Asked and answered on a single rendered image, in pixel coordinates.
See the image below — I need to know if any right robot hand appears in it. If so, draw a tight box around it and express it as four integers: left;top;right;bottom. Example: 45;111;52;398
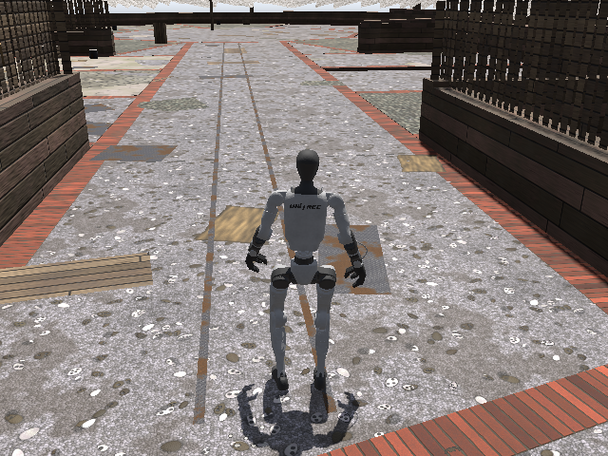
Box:
344;264;366;288

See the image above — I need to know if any robot right upper arm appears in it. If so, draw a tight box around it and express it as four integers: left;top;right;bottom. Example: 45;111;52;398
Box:
326;192;353;245

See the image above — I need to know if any robot right thigh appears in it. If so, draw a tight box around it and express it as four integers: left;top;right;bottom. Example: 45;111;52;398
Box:
314;265;336;330

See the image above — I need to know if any right robot forearm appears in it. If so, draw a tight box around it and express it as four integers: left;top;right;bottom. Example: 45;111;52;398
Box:
344;230;364;268

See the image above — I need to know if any humanoid robot head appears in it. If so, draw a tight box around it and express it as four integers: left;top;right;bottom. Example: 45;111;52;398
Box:
291;149;323;195

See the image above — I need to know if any left robot forearm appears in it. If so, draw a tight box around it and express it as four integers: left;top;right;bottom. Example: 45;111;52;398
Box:
248;225;266;257

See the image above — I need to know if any left robot hand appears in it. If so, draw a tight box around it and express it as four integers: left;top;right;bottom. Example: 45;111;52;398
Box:
245;254;267;273

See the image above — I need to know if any robot left upper arm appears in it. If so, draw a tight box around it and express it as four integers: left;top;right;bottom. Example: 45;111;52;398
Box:
256;190;287;240

